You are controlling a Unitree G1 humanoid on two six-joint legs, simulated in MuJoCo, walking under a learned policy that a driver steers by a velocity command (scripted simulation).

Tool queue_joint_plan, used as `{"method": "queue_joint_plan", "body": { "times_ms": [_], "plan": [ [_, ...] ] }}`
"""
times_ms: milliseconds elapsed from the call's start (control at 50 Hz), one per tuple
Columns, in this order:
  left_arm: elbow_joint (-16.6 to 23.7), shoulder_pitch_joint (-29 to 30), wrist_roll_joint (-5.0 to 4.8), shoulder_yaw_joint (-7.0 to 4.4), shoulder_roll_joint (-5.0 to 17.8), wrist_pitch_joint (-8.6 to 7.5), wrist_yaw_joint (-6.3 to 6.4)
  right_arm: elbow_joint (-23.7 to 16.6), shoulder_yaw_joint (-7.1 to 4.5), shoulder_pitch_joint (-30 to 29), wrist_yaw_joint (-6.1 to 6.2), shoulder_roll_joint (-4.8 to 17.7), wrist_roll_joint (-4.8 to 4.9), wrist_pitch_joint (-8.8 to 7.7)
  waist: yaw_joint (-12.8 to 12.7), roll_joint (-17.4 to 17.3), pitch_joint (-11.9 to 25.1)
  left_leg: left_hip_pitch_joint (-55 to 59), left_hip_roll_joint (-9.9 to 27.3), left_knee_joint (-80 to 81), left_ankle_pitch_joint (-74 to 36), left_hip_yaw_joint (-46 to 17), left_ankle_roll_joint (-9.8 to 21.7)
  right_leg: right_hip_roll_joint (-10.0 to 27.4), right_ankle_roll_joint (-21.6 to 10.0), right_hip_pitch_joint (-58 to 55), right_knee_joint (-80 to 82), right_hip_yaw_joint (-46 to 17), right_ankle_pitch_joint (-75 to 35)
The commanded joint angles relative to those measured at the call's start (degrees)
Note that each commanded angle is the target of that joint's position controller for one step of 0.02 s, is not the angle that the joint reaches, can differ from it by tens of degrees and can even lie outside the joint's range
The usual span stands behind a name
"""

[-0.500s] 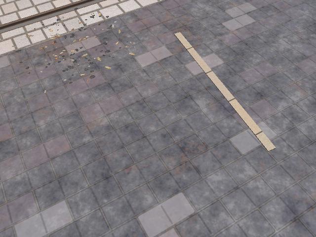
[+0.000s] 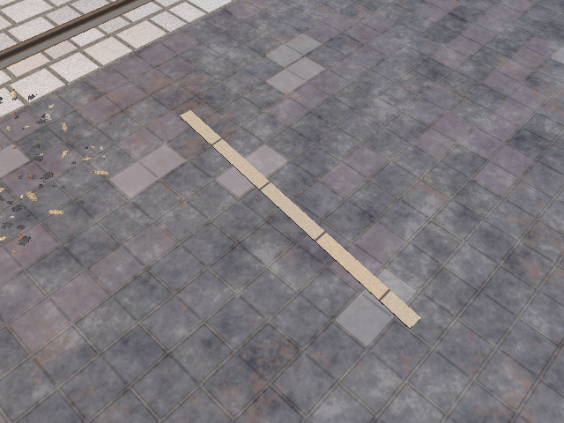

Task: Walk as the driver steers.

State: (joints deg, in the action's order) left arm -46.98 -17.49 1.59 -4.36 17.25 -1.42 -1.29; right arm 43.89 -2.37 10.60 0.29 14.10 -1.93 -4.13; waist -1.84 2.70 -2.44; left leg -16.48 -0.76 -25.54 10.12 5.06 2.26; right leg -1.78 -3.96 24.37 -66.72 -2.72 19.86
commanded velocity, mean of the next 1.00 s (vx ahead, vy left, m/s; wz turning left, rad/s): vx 0.50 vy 0.00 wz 0.02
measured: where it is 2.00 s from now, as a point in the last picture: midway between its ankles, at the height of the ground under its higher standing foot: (269, 245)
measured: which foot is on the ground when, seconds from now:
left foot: down 0.00-0.36, up 0.38-0.90, down 0.92-1.00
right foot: up 0.00-0.34, down 0.36-0.90, up 0.92-1.00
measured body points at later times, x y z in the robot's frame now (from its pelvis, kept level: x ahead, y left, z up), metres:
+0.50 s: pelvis +0.24 -0.06 +0.00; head +0.27 -0.08 +0.45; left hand +0.39 +0.17 -0.11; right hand +0.24 -0.32 -0.14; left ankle +0.17 +0.09 -0.65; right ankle +0.26 -0.13 -0.74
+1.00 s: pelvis +0.50 -0.04 -0.02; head +0.54 -0.03 +0.43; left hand +0.51 +0.22 -0.16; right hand +0.67 -0.28 -0.13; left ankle +0.57 +0.02 -0.74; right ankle +0.33 -0.16 -0.63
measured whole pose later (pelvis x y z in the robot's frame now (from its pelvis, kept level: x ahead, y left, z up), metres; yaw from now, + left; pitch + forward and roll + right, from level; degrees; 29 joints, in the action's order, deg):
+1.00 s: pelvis +0.50 -0.04 -0.02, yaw +7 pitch +1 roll +0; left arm -51.3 -18.4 1.0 -1.7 13.4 -4.3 0.2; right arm 45.1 -3.5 9.0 -1.7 15.2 -1.3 -1.6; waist -0.9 0.5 -3.4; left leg -23.9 -5.3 -34.2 11.7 4.8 7.8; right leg 1.2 -1.1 13.9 -68.5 3.8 23.1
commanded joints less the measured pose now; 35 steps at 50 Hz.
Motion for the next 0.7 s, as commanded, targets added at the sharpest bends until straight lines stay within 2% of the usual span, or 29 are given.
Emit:
{"method": "queue_joint_plan", "body": {
  "times_ms": [20, 100, 180, 260, 300, 320, 340, 360, 380, 400, 420, 440, 460, 480, 500, 540, 600, 640, 700],
  "plan": [
    [3.64, -2.26, 0.48, -0.23, 1.82, 1.01, -1.35, -0.97, -1.46, 5.08, -0.36, 5.65, 0.89, -1.99, 0.68, -8.79, 2.61, 8.34, 16.15, 14.84, -10.22, -13.52, 6.81, 4.27, 0.55, 9.22, -0.71, -1.51, -3.03],
    [6.54, 5.3, 0.7, 0.48, 0.63, 0.97, -2.17, 0.9, -1.62, 8.4, -0.71, 6.05, 0.78, -2.5, 1.74, -7.66, 1.03, 10.0, 15.66, 17.17, -12.86, -7.64, 7.84, 4.79, 1.46, 14.99, 5.83, -1.76, -9.53],
    [8.47, 12.66, 0.59, 1.85, -1.06, 0.24, -2.68, 2.41, -1.6, 9.98, -1.15, 6.63, 0.91, -2.33, 3.03, -7.92, -0.48, 9.17, 13.41, 17.76, -14.71, -1.29, 6.63, 4.12, 1.73, 10.36, 21.73, 1.96, -16.6],
    [10.31, 18.06, 0.84, 2.31, -0.35, -0.19, -2.65, 4.89, -1.97, 14.29, -0.92, 8.66, 1.08, -1.41, 4.53, -8.32, -1.5, 13.56, 15.61, 16.14, -18.47, -0.82, 6.24, 3.56, 0.21, 5.93, 31.05, 6.03, -12.9],
    [10.1, 17.03, 1.25, 2.13, 0.34, -0.64, -2.14, 6.07, -2.13, 15.28, -0.73, 9.7, 1.11, -0.53, 3.72, -8.73, -0.71, 17.05, 16.4, 11.5, -27.77, -0.46, 5.88, 2.06, -1.51, 2.58, 34.4, 7.45, -8.09],
    [8.83, 13.18, 1.52, 1.86, 0.64, -1.1, -1.78, 6.52, -2.09, 15.31, -0.64, 10.0, 1.23, -0.12, 1.77, -8.54, 1.51, 17.9, 15.83, 5.54, -35.73, 0.65, 5.37, 0.33, -2.56, -2.83, 37.2, 8.28, -7.41],
    [5.81, 4.96, 2.04, 1.29, 1.44, -1.81, -1.26, 6.81, -1.71, 15.46, -0.57, 9.28, 1.53, 0.27, -1.82, -6.53, 6.23, 15.63, 13.65, -4.59, -37.94, 2.98, 4.2, -1.25, -3.82, -13.78, 41.15, 8.68, -9.71],
    [3.28, -4.69, 3.04, 0.17, 4.85, -2.28, -0.46, 5.23, -0.91, 14.75, -0.59, 7.25, 1.69, 0.2, -5.61, -2.73, 13.16, 5.99, 11.51, -18.11, -24.22, 4.12, 2.81, 6.68, -6.06, -28.49, 41.39, -0.14, -6.19],
    [2.96, -8.66, 2.99, -1.36, 11.83, -2.22, 0.43, 1.69, 0.61, 17.63, -1.47, 0.86, 2.62, -0.06, -4.47, 11.8, 19.48, -16.44, 2.05, -38.43, 14.08, 5.22, -0.12, 24.94, -13.05, -45.34, 45.85, -28.16, -4.95],
    [2.67, -8.97, 0.18, -1.87, 11.8, -1.6, 1.0, 2.13, -1.19, 14.26, -0.78, 7.26, 1.4, 0.47, -5.48, 6.35, 19.09, -22.14, 1.17, -46.16, 19.86, -3.32, 0.32, 25.67, -14.34, -42.48, 49.18, -33.78, -10.99],
    [2.36, -4.91, -0.38, -1.06, 8.95, -1.71, 1.14, 1.23, -1.39, 10.7, -0.86, 7.27, 1.51, 0.39, -3.34, 3.2, 11.49, -24.43, 3.99, -46.84, 15.61, -5.75, 1.02, 22.5, -12.96, -36.94, 48.63, -23.75, -16.46],
    [2.15, -2.1, -0.33, -0.08, 5.4, -2.13, 0.92, 1.31, -0.92, 9.61, -1.13, 5.88, 1.76, -0.01, -1.38, 1.26, 7.15, -22.58, 5.55, -43.15, 12.0, -6.04, 1.13, 19.47, -10.96, -29.74, 50.32, -17.63, -20.58],
    [2.09, 0.17, -0.37, 0.51, 3.4, -2.49, 0.83, 2.04, -0.97, 9.91, -1.3, 5.4, 1.43, 0.37, 0.59, 0.92, 4.72, -19.7, 6.73, -39.72, 10.22, -5.89, 0.85, 16.73, -8.78, -24.83, 52.29, -13.26, -21.71],
    [1.84, 1.6, -0.6, 1.0, 1.91, -2.77, 0.87, 2.84, -0.93, 11.56, -1.54, 5.01, 0.6, 1.19, 2.4, 1.92, 3.69, -16.53, 7.18, -37.8, 9.16, -5.8, 0.27, 14.86, -7.59, -20.88, 54.01, -10.21, -22.51],
    [1.67, 1.73, -0.47, 1.14, 1.42, -3.19, 0.89, 3.76, -0.9, 12.85, -1.91, 4.22, 0.34, 1.98, 3.04, 1.96, 3.87, -14.6, 6.71, -37.45, 8.07, -5.71, -0.07, 14.41, -7.27, -19.16, 55.42, -8.24, -22.88],
    [0.51, 0.3, -0.71, 0.81, 2.39, -4.05, 1.04, 3.83, -1.02, 11.95, -2.56, 3.48, 0.34, 2.75, 3.54, 1.44, 2.59, -15.67, 6.1, -36.96, 5.35, -6.2, -0.51, 14.32, -7.63, -17.83, 58.16, -5.41, -23.02],
    [-1.01, -2.2, -0.56, 0.66, 2.69, -4.62, 1.19, 2.32, -1.31, 5.7, -2.79, 3.43, 0.5, 3.11, 2.27, 0.67, -0.9, -21.71, 6.09, -33.63, -1.05, -8.03, -1.11, 14.56, -7.1, -18.33, 61.19, -1.54, -20.46],
    [-1.76, -3.36, -0.53, 0.78, 2.45, -4.75, 1.23, 1.5, -1.35, 2.6, -2.78, 3.39, 0.43, 3.12, 1.75, 0.22, -1.85, -24.17, 5.65, -30.23, -4.59, -8.43, -1.29, 14.51, -6.67, -19.9, 61.54, 1.03, -21.54],
    [-2.54, -3.84, -0.57, 0.97, 2.43, -5.02, 1.4, 0.09, -0.82, -2.05, -3.14, 2.58, 0.25, 2.85, 0.94, 0.44, -2.85, -23.4, 5.12, -22.73, -9.88, -5.99, -0.93, 13.84, -5.62, -21.25, 61.32, 5.71, -25.12]
  ]
}}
